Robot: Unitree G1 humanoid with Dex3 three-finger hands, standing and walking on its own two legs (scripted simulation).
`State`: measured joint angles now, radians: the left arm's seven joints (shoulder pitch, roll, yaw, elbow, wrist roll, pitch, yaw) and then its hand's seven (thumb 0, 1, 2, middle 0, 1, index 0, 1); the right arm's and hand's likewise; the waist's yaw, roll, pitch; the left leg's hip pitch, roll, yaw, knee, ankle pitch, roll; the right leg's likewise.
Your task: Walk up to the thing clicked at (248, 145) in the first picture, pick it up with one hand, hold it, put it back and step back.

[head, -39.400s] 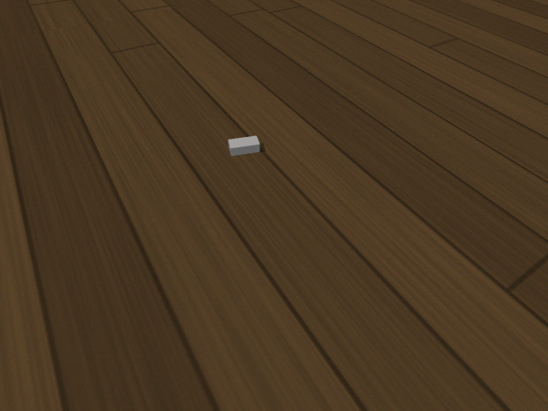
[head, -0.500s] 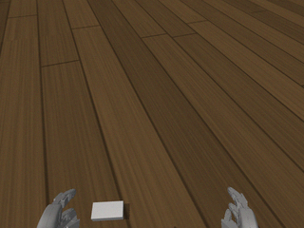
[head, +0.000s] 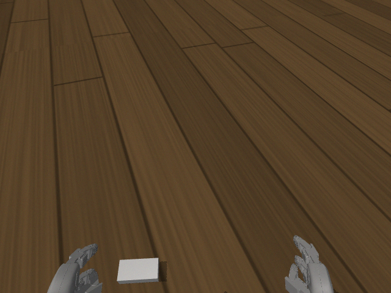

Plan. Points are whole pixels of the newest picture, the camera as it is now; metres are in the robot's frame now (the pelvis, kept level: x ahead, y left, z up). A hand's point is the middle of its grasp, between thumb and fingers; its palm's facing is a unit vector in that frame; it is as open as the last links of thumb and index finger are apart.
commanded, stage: home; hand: left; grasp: from above
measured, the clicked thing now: (139, 270) +0.35 +0.22 -0.68
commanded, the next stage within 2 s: stand in 0.78 s
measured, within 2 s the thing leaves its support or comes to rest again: neither
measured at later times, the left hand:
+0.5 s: hand (100, 285) +0.17 +0.18 -0.05, palm faces +0.04 -0.98 -0.19, open 7.4 cm
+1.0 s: hand (91, 291) +0.17 +0.21 -0.08, palm faces +0.00 -0.95 -0.31, open 7.4 cm
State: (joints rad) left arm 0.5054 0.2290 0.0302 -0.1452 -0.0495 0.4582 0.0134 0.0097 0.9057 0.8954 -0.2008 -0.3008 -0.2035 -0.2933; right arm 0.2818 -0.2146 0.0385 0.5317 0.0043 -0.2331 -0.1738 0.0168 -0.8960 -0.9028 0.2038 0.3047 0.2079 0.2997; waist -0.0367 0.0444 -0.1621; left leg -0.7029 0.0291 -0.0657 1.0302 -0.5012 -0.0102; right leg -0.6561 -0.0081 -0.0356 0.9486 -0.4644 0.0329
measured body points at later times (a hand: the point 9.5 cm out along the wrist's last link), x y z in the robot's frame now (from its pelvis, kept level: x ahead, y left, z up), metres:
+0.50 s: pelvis +0.01 +0.00 +0.00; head +0.02 +0.01 +0.45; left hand +0.16 +0.23 -0.03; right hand +0.17 -0.24 -0.06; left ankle +0.01 +0.12 -0.68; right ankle +0.01 -0.14 -0.68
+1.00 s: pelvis +0.00 +0.00 +0.01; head +0.02 +0.01 +0.46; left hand +0.16 +0.26 -0.06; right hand +0.15 -0.25 -0.08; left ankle +0.01 +0.12 -0.68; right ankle +0.01 -0.14 -0.68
